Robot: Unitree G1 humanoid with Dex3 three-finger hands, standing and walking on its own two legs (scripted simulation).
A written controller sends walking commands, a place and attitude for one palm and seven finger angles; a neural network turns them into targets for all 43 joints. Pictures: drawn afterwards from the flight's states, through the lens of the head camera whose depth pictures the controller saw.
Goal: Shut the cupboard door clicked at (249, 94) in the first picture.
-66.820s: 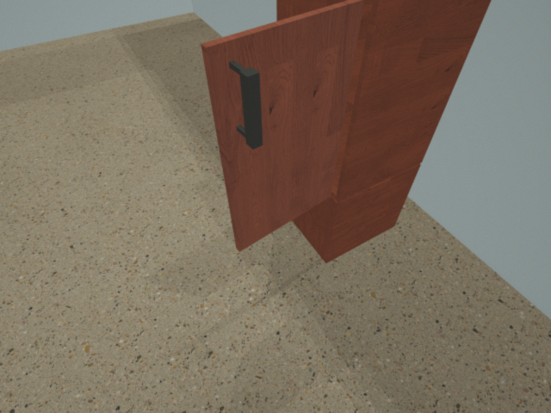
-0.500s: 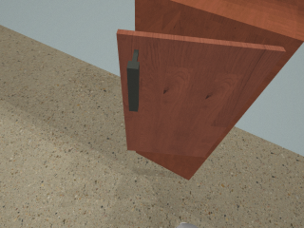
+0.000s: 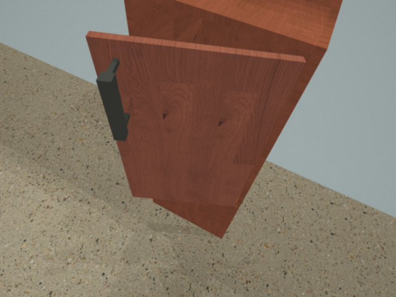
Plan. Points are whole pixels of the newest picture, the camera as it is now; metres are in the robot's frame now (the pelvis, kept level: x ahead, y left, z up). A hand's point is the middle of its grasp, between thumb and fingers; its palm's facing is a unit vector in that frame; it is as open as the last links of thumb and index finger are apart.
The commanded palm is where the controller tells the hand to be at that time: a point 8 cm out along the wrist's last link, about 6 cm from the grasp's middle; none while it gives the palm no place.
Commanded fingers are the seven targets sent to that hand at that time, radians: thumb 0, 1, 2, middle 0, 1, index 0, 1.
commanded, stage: come to a stop and stand still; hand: left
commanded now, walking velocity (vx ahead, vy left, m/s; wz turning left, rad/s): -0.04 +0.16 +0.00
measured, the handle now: (117, 102) +0.42 +0.20 +0.15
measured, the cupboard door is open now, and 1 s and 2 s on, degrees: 23 23 23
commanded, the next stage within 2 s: look again from close up in 0.96 s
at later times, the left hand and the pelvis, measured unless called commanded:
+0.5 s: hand out of the picture +0.02 +0.16 -0.17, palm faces +0.03 -0.98 -0.20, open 7.4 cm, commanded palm none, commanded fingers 0.00 0.90 0.90 -0.20 -0.30 -0.20 -0.30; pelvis +0.00 -0.02 +0.01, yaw +0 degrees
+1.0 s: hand out of the picture +0.01 +0.18 -0.17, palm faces +0.00 -0.98 -0.20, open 7.4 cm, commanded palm none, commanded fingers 0.00 0.90 0.90 -0.20 -0.30 -0.20 -0.30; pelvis +0.00 +0.01 +0.01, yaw +0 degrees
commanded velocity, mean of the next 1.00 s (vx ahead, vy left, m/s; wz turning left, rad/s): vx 0.01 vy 0.04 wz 0.00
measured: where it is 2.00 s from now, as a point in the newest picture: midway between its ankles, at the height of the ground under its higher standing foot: outside the picture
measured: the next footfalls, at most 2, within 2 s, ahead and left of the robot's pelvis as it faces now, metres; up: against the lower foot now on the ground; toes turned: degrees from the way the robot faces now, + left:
none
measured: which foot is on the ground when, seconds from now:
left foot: down 0.00-1.00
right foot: down 0.00-1.00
